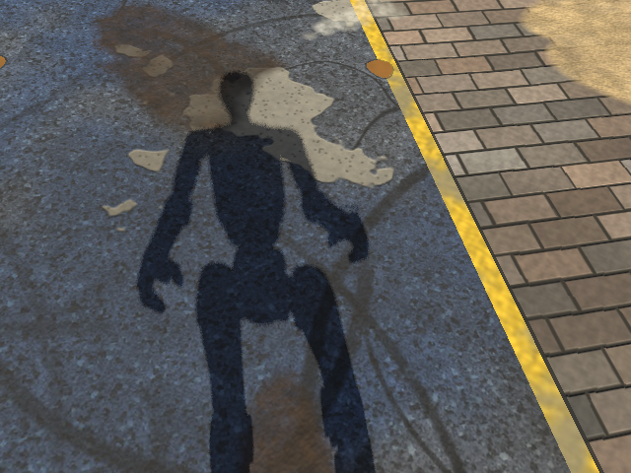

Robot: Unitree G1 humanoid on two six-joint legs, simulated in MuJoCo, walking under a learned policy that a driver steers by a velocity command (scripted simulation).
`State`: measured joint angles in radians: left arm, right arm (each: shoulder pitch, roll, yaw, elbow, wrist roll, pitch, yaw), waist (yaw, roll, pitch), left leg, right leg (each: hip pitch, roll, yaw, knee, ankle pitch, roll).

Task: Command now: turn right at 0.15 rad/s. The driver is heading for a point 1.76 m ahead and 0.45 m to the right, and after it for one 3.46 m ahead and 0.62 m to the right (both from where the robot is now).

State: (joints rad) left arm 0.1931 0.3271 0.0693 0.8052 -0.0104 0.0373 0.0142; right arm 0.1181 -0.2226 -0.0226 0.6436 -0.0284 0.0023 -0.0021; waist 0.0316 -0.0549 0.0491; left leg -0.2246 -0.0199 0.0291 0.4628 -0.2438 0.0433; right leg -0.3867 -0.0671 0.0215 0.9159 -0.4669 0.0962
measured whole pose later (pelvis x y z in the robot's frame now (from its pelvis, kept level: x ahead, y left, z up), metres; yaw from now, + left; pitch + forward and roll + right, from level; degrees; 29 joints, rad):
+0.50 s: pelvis -0.02 -0.04 +0.01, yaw -16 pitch +1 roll +3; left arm 0.22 0.31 0.06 0.71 -0.01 0.01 0.01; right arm 0.08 -0.34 -0.10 0.74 0.00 0.03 -0.04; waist 0.01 0.04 0.08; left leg -0.52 0.00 -0.04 1.11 -0.40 -0.07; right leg -0.22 0.03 0.04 0.45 -0.24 -0.07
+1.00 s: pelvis +0.01 -0.01 +0.00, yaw -29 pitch +0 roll +0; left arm 0.14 0.33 0.06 0.68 0.01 0.05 0.03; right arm 0.16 -0.26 -0.04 0.77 0.00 -0.03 0.00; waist -0.01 -0.04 0.05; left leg -0.23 -0.03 -0.06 0.45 -0.23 0.01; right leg -0.34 0.06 0.14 0.87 -0.53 0.08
